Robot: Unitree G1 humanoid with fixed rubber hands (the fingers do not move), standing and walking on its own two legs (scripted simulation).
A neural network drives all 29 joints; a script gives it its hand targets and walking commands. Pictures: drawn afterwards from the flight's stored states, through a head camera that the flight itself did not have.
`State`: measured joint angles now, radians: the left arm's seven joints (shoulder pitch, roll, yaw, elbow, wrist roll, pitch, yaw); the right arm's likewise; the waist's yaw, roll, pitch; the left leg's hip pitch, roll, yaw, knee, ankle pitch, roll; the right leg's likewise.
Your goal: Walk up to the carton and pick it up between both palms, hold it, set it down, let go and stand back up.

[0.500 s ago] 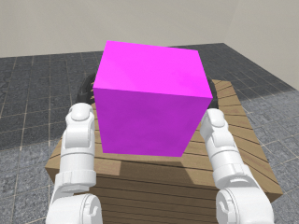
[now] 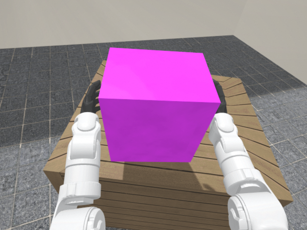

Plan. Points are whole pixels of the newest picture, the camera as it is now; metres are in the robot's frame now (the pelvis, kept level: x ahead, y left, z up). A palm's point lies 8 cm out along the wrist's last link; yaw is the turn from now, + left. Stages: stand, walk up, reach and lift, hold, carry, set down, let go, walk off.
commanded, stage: set down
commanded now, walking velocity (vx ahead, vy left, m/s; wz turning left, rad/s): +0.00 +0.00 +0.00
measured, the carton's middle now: (154, 110) +0.40 +0.01 +0.12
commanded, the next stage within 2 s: none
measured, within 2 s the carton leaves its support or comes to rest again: neither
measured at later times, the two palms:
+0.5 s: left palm (97, 119) +0.37 +0.15 +0.10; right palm (216, 109) +0.40 -0.17 +0.13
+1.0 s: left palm (99, 127) +0.37 +0.15 +0.06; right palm (210, 112) +0.42 -0.17 +0.10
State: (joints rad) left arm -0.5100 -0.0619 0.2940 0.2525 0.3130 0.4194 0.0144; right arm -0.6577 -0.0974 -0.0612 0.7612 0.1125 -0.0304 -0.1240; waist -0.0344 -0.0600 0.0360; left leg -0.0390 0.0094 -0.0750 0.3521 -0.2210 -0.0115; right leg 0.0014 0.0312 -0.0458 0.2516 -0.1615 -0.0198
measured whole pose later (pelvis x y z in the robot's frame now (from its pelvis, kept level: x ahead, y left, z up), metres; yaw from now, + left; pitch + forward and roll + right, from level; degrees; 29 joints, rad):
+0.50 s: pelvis +0.00 -0.01 +0.00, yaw -1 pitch -2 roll -1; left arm -0.54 -0.10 0.33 0.44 0.28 0.30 0.08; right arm -0.75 -0.12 -0.17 0.96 0.02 -0.11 -0.04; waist 0.01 -0.03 0.01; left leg -0.11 0.02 -0.06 0.34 -0.21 -0.03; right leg -0.08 0.04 -0.05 0.26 -0.16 -0.04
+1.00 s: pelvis +0.00 -0.02 +0.00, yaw -1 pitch +4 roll +0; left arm -0.58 -0.10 0.39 0.61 0.27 0.14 0.09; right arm -0.80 -0.09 -0.32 1.07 -0.11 -0.19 0.00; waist 0.05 -0.03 -0.03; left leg -0.22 0.04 -0.05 0.34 -0.19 -0.05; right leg -0.22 0.05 -0.06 0.30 -0.16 -0.05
